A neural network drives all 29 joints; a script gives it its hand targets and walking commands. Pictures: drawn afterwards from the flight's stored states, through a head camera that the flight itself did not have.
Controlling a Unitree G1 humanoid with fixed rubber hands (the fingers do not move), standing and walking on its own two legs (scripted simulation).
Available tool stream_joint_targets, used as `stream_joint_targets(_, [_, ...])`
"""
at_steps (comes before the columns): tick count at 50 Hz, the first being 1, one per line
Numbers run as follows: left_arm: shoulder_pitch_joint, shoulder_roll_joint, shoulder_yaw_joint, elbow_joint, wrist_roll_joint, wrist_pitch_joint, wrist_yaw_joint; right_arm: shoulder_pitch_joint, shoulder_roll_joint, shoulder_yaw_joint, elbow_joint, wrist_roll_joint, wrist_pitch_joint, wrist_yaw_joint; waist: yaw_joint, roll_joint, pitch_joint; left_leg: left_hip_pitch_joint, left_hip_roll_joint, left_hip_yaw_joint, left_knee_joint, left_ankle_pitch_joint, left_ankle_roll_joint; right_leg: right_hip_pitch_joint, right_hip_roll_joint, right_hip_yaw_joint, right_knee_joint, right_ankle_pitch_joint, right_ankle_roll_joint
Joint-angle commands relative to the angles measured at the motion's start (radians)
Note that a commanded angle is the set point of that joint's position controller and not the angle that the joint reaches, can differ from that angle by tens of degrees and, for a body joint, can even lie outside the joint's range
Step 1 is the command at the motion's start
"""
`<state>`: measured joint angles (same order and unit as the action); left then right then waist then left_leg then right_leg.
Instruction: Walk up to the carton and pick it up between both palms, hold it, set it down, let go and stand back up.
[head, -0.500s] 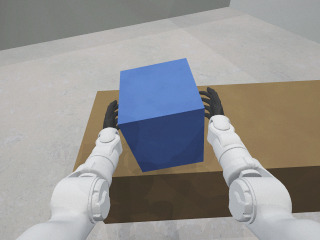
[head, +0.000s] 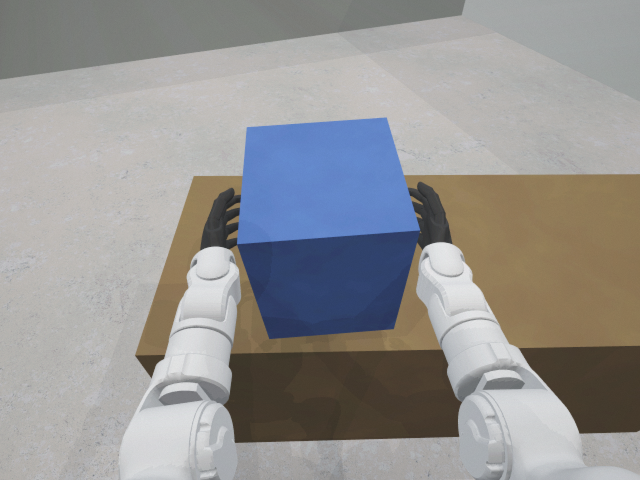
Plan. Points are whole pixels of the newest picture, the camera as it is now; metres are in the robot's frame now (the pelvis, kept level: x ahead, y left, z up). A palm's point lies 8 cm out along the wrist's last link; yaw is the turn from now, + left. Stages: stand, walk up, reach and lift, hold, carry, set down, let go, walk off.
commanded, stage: reach and lift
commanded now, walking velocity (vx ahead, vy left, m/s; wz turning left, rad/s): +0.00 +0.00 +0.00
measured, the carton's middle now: (324, 234) +0.45 +0.00 +0.06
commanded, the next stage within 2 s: hold in 1.74 s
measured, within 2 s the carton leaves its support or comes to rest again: neither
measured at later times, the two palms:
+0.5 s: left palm (202, 247) +0.35 +0.15 +0.14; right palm (443, 241) +0.35 -0.14 +0.14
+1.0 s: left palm (200, 252) +0.35 +0.15 +0.14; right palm (444, 238) +0.35 -0.14 +0.15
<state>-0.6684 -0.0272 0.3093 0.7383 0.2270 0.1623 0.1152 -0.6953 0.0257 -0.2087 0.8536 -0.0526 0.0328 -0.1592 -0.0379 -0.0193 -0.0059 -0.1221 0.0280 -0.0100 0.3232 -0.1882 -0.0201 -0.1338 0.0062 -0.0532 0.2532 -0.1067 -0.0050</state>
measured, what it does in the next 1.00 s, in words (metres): stands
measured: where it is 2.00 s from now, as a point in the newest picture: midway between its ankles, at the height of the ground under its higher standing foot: outside the picture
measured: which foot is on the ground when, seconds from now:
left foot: down 0.00-1.00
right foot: down 0.00-1.00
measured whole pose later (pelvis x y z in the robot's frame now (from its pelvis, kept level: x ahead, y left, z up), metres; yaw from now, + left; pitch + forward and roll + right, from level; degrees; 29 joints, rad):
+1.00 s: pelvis -0.02 +0.00 +0.00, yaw +2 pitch -9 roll -1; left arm -0.58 -0.06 0.30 0.28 0.39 0.55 -0.02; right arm -0.64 0.05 -0.13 0.61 0.02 0.10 -0.17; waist -0.09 -0.07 0.11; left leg 0.02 0.02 -0.04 0.31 -0.16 -0.02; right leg 0.01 -0.01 -0.08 0.26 -0.10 -0.01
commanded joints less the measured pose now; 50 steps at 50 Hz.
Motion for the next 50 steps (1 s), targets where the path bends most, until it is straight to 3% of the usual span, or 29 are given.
stream_joint_targets(1, [-0.599, -0.671, -0.422, -0.237, -0.052, -0.014, -0.2, -0.618, 0.606, 0.418, -0.279, 0.079, -0.061, 0.133, -0.02, 0.024, -0.542, 0.117, -0.066, 0.023, 0.042, 0.461, -0.054, 0.32, 0.041, 0.002, 0.057, 0.464, 0.045])
stream_joint_targets(8, [-0.508, -0.678, -0.532, -0.467, -0.065, 0.129, -0.221, -0.559, 0.544, 0.514, -0.481, 0.171, 0.011, 0.093, -0.059, 0.062, -0.458, 0.188, -0.065, -0.009, 0.065, 0.514, -0.076, 0.276, 0.054, -0.015, 0.039, 0.401, 0.042])
stream_joint_targets(14, [-0.467, -0.664, -0.561, -0.57, -0.056, 0.22, -0.235, -0.548, 0.496, 0.53, -0.572, 0.197, 0.053, 0.095, -0.068, 0.071, -0.412, 0.218, -0.06, -0.014, 0.058, 0.478, -0.077, 0.244, 0.059, -0.034, 0.025, 0.298, 0.031])
stream_joint_targets(23, [-0.483, -0.613, -0.469, -0.539, -0.008, 0.291, -0.267, -0.581, 0.473, 0.453, -0.519, 0.154, 0.063, 0.115, -0.051, 0.031, -0.305, 0.165, -0.06, 0.022, -0.017, 0.242, -0.037, 0.243, 0.046, -0.053, 0.002, 0.12, 0.024])
stream_joint_targets(29, [-0.536, -0.58, -0.407, -0.506, 0.015, 0.29, -0.283, -0.604, 0.481, 0.393, -0.452, 0.105, 0.037, 0.129, -0.045, 0.012, -0.295, 0.141, -0.065, 0.045, -0.053, 0.14, -0.013, 0.259, 0.033, -0.06, -0.004, 0.074, 0.028])
stream_joint_targets(37, [-0.567, -0.543, -0.381, -0.526, 0.028, 0.277, -0.295, -0.589, 0.496, 0.379, -0.418, 0.079, 0.009, 0.131, -0.047, 0.006, -0.328, 0.141, -0.076, 0.059, -0.057, 0.142, 0.003, 0.303, 0.022, -0.062, 0.003, 0.125, 0.043])
stream_joint_targets(50, [-0.552, -0.519, -0.408, -0.61, 0.028, 0.305, -0.303, -0.559, 0.474, 0.414, -0.457, 0.102, 0.003, 0.117, -0.058, 0.021, -0.328, 0.176, -0.074, 0.055, -0.04, 0.21, -0.004, 0.314, 0.025, -0.075, 0.007, 0.164, 0.045])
